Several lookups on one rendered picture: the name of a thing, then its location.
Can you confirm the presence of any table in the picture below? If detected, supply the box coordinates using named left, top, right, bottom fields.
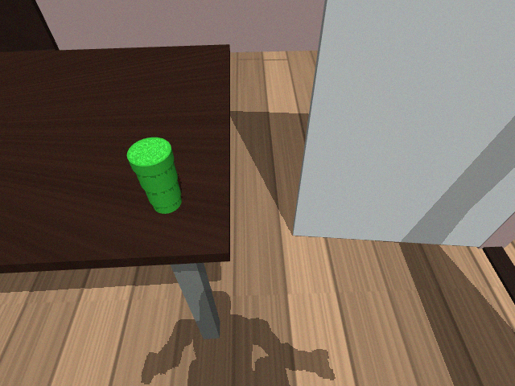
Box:
left=0, top=44, right=230, bottom=339

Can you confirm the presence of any cup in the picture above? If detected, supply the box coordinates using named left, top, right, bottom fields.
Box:
left=127, top=138, right=182, bottom=214

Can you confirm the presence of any chair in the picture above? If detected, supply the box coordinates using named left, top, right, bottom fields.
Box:
left=0, top=0, right=59, bottom=52

